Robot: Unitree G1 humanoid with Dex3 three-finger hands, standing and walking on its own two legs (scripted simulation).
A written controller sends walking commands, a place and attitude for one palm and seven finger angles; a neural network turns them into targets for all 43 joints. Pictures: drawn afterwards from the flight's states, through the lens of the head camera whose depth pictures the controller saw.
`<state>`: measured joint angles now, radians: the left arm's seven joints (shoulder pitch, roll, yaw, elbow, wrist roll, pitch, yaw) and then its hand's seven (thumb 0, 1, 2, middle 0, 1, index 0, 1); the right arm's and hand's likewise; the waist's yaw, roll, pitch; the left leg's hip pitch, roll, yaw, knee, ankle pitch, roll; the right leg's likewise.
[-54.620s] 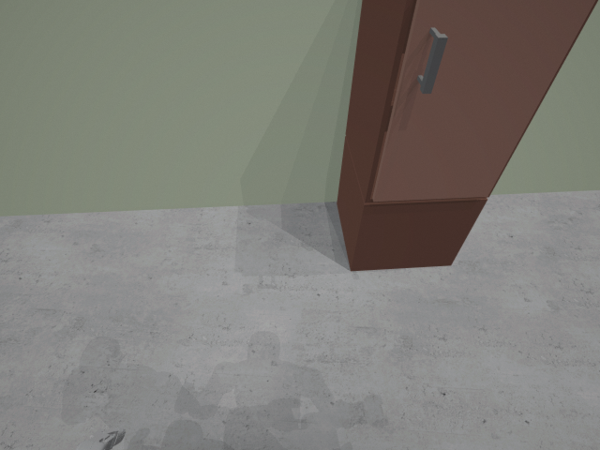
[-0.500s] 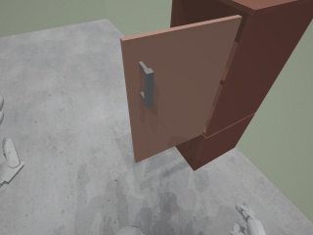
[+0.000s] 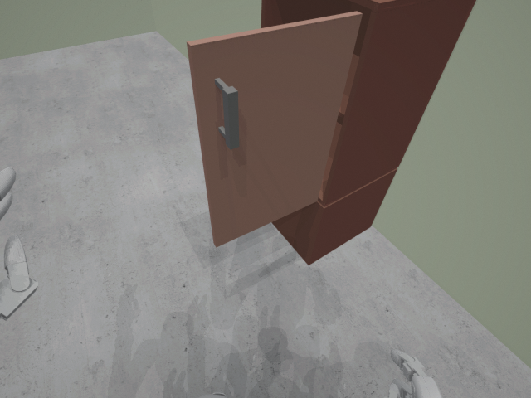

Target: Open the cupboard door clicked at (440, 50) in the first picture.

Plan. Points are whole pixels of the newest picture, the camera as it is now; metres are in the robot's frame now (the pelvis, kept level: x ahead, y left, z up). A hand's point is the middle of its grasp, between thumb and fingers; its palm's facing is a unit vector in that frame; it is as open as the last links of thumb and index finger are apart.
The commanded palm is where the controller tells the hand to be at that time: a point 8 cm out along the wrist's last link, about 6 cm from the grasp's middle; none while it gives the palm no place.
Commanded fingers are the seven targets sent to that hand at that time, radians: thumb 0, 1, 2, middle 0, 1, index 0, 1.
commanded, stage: stop stepping back and stand still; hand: left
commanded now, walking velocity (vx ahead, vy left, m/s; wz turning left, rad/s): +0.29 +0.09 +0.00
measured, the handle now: (226, 114) +0.58 +0.12 +0.13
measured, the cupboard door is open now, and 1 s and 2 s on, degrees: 87 87 87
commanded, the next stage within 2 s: let the arm hang, fingers relaxed in 0.54 s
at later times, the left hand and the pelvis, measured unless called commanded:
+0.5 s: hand out of the picture +0.14 +0.27 +0.18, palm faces +0.50 -0.74 -0.45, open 7.4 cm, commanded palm +0.09 +0.30 +0.18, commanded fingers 0.00 0.90 0.90 -0.20 -0.30 -0.20 -0.30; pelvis -0.04 -0.01 +0.01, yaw +2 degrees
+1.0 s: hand out of the picture -0.02 +0.19 -0.17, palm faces +0.15 -0.97 -0.18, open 6.8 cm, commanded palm none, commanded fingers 0.00 0.90 0.90 -0.20 -0.30 -0.20 -0.30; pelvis -0.06 +0.01 +0.00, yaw +5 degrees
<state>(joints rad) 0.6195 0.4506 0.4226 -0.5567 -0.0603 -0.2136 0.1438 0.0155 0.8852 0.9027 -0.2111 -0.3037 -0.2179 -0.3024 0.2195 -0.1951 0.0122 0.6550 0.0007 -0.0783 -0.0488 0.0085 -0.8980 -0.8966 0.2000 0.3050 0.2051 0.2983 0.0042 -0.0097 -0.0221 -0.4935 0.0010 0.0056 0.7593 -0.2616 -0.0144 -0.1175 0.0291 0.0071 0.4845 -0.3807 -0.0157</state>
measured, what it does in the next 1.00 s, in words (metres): steps on the spot: left foot, then left foot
